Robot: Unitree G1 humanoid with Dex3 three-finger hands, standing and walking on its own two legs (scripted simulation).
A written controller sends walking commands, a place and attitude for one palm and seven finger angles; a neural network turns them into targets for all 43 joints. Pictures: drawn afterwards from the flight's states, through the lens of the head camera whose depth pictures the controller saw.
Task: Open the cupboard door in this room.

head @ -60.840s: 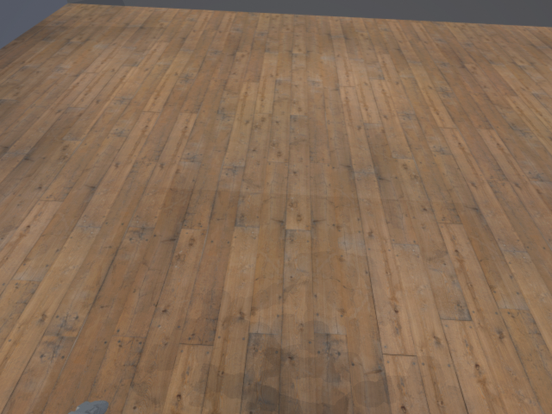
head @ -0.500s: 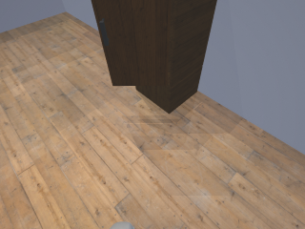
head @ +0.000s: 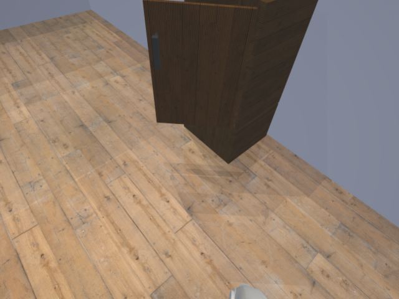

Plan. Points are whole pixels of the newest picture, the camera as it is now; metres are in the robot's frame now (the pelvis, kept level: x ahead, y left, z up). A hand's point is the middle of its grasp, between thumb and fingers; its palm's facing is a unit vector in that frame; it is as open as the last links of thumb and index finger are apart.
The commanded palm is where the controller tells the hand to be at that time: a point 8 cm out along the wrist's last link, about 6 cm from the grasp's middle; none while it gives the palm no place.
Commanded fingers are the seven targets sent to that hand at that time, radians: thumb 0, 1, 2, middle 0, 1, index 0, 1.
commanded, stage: take the last steps up to it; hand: left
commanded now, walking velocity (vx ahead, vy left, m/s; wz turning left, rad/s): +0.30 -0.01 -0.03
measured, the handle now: (157, 50) +0.97 +0.24 -0.02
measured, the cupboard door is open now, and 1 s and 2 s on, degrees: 46 46 46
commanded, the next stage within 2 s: come to a stop and stand still in 0.94 s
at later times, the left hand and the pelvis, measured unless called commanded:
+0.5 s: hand (145, 273) +0.20 +0.14 -0.17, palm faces +0.07 -0.97 -0.21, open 7.1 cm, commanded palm none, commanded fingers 0.00 0.90 0.90 -0.20 -0.30 -0.20 -0.30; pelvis +0.18 -0.05 +0.00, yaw +1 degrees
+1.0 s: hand (143, 201) +0.39 +0.19 -0.17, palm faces +0.02 -0.98 -0.20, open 7.3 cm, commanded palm none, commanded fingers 0.00 0.90 0.90 -0.20 -0.30 -0.20 -0.30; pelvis +0.34 +0.00 +0.00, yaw -1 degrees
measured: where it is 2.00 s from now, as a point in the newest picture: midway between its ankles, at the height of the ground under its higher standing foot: (199, 269)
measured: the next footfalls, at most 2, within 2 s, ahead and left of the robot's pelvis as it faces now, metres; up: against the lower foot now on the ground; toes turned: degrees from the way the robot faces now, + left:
right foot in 0.20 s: +0.20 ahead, -0.13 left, +0.00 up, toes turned -8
left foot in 0.68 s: +0.37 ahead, +0.10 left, +0.00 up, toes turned +8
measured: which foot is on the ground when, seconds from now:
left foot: down 0.00-0.22, up 0.24-0.66, down 0.68-1.00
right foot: up 0.00-0.18, down 0.20-0.70, up 0.72-1.00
